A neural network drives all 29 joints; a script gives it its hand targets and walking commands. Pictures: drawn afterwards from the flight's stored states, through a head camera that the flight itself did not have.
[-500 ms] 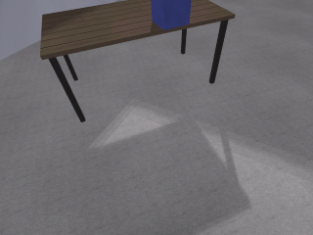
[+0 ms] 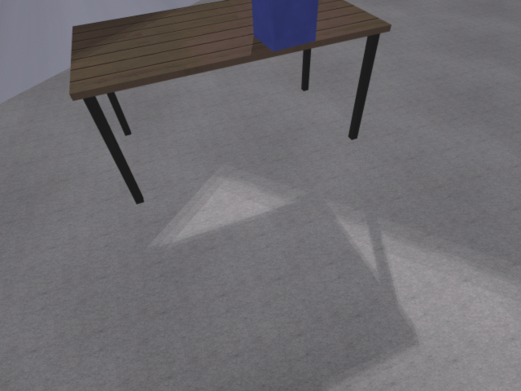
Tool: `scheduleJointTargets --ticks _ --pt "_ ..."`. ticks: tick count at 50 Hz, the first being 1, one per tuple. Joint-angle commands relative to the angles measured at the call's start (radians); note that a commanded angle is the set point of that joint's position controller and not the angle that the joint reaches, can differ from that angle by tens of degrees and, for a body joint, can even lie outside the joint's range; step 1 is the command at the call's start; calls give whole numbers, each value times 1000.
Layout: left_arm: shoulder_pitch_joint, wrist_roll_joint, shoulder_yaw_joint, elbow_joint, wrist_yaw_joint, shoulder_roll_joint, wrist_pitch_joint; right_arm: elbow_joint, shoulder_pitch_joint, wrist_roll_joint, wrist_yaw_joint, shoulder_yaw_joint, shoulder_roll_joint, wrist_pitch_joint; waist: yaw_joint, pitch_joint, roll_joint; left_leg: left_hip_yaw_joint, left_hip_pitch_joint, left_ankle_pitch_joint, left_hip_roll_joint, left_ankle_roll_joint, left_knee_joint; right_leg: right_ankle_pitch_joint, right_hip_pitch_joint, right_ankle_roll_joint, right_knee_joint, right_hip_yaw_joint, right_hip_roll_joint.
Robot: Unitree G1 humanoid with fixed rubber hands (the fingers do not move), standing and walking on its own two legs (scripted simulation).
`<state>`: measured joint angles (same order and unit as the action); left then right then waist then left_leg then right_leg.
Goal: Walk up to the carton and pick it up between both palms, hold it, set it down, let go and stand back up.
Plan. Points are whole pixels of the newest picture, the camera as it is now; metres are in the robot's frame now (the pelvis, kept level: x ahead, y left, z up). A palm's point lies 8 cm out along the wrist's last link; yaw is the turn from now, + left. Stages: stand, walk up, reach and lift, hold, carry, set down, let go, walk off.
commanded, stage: stand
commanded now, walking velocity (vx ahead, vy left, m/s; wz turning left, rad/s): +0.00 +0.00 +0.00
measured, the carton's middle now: (284, 7) +1.57 -0.08 +0.02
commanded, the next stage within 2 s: none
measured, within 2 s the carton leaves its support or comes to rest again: neither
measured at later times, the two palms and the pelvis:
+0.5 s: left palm out of the picture -0.03 +0.21 -0.15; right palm out of the picture -0.04 -0.20 -0.15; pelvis -0.01 +0.00 +0.00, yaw +0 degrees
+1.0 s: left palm out of the picture -0.02 +0.20 -0.15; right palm out of the picture -0.03 -0.19 -0.15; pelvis +0.00 +0.00 +0.00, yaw +0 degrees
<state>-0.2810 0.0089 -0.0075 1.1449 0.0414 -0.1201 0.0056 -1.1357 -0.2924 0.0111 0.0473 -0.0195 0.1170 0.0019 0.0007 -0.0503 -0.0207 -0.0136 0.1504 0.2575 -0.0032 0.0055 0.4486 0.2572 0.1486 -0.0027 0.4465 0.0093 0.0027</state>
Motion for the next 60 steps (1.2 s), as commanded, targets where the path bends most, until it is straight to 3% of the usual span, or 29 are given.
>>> scheduleJointTargets --ticks 1,4,6,7,10,11,12,13,14,15,16,17,22,24,25,27,31,32,33,39,41,44,45,46,49,53,54,59,60 --pt "-79 -2 -13 -1 3 -89 3 -4 -81 -4 0 -4 63 -7 2 -30 25 -60 22 -135 -70 -29 -77 -133 41 -38 -94 -75 72" --pt "-79 1 -3 8 6 -54 4 -11 -84 -2 0 -9 78 -8 -6 -30 -5 -59 33 -127 -69 -27 -87 -106 39 -39 -93 -78 77" --pt "-87 -2 -8 11 7 -63 5 -7 -76 -2 1 0 44 -7 2 -48 27 -61 29 -159 -69 -28 -90 -120 47 -34 -88 -67 69" --pt "-85 0 -3 11 6 -50 5 -11 -91 2 1 1 47 -5 -5 -53 1 -62 25 -167 -73 -28 -80 -140 50 -38 -90 -73 74" --pt "-79 2 -12 7 8 -69 6 -16 -87 4 5 -7 74 -5 -3 -42 7 -64 41 -138 -71 -32 -85 -108 40 -38 -93 -74 74" --pt "-74 8 -11 10 6 -86 8 -21 -113 0 0 -3 69 -4 -21 -56 29 -73 45 -130 -74 -35 -96 -110 49 -38 -93 -71 72" --pt "-89 -1 -9 15 4 -69 8 -10 -79 0 1 -6 79 -8 1 -44 2 -67 33 -138 -73 -35 -91 -108 52 -34 -99 -70 68" --pt "-112 2 -8 22 3 -73 7 -9 -74 0 2 -4 75 -5 6 -52 16 -71 51 -117 -68 -40 -98 -102 43 -32 -95 -69 67" --pt "-103 0 -9 23 5 -64 3 -9 -82 1 5 -3 65 -9 6 -67 28 -72 64 -106 -77 -39 -94 -107 46 -31 -99 -72 70" --pt "-76 0 -6 11 5 -63 2 -15 -78 1 1 1 58 -10 0 -47 -3 -68 73 -110 -68 -34 -94 -108 29 -37 -92 -73 76" --pt "-95 3 -8 15 6 -67 1 -17 -111 -5 1 -5 72 -10 -8 -75 36 -73 88 -102 -67 -36 -106 -86 42 -36 -95 -70 74" --pt "-93 1 -13 14 4 -78 1 -25 -102 3 3 5 56 -10 7 -88 26 -69 92 -98 -64 -33 -105 -79 42 -30 -96 -71 72" --pt "-88 2 -10 11 3 -86 3 -12 -90 0 2 -8 83 -7 2 -34 -15 -71 61 -78 -69 -33 -111 -60 55 -36 -105 -76 73" --pt "-99 -5 1 18 5 -46 3 -16 -116 -5 -1 0 60 -7 -8 -75 14 -73 81 -80 -66 -34 -106 -54 63 -31 -105 -80 75" --pt "-101 -2 -4 16 6 -50 0 -17 -100 -1 0 4 41 -6 4 -62 23 -72 78 -59 -65 -30 -105 -32 69 -29 -101 -77 72" --pt "-102 3 5 18 7 -31 -1 -15 -119 -5 1 8 38 -4 -9 -64 0 -68 66 -58 -67 -35 -103 -40 91 -35 -100 -85 73" --pt "-103 1 -2 13 0 -55 6 -1 -94 0 -2 1 68 -8 3 -46 35 -76 72 -79 -72 -35 -99 -60 70 -34 -97 -78 69" --pt "-97 6 -1 11 1 -58 5 -2 -87 2 -1 5 57 -9 0 -39 8 -72 69 -87 -74 -34 -98 -68 67 -38 -108 -79 78" --pt "-91 3 -4 10 7 -65 5 -11 -127 -7 -2 8 49 -11 -18 -51 28 -76 80 -90 -66 -37 -103 -74 65 -40 -104 -84 79" --pt "-120 -4 2 18 3 -46 11 -7 -120 -6 -2 -2 70 -15 -6 -37 35 -75 72 -107 -74 -38 -100 -98 65 -31 -93 -71 68" --pt "-101 -3 -2 13 2 -55 10 -9 -105 1 -4 10 48 -15 6 -46 -2 -73 81 -135 -76 -37 -106 -127 47 -43 -88 -80 79" --pt "-118 1 -4 14 1 -58 12 -20 -126 -1 -4 11 30 -17 -6 -31 -9 -67 75 -143 -76 -35 -101 -135 29 -38 -89 -76 79" --pt "-138 -3 -9 17 2 -57 12 -17 -131 -3 -7 13 27 -20 0 -21 32 -75 51 -153 -75 -42 -97 -135 35 -36 -91 -67 73" --pt "-109 2 -8 11 3 -62 15 -13 -107 -1 -2 8 32 -17 -1 -46 -1 -64 73 -154 -75 -38 -92 -137 47 -39 -93 -78 82" --pt "-100 5 -11 7 0 -73 12 -6 -102 -5 -6 5 42 -21 -1 -35 30 -67 65 -144 -72 -37 -96 -132 40 -42 -91 -77 76" --pt "-124 -3 -4 13 4 -37 9 -19 -129 -3 -2 5 48 -16 -4 -58 3 -61 62 -138 -76 -29 -100 -114 57 -33 -102 -71 76" --pt "-119 -2 -8 10 3 -47 12 -18 -133 -2 -4 8 26 -13 -9 -63 37 -71 69 -139 -74 -33 -102 -107 63 -33 -94 -70 70" --pt "-114 -2 -13 5 4 -72 13 -12 -106 3 -2 6 40 -19 2 -49 -12 -62 71 -134 -75 -30 -103 -122 44 -38 -92 -84 81" --pt "-111 1 -11 2 1 -60 13 -12 -123 -3 -3 4 34 -17 -7 -37 21 -62 48 -134 -68 -30 -107 -103 57 -36 -88 -71 73"
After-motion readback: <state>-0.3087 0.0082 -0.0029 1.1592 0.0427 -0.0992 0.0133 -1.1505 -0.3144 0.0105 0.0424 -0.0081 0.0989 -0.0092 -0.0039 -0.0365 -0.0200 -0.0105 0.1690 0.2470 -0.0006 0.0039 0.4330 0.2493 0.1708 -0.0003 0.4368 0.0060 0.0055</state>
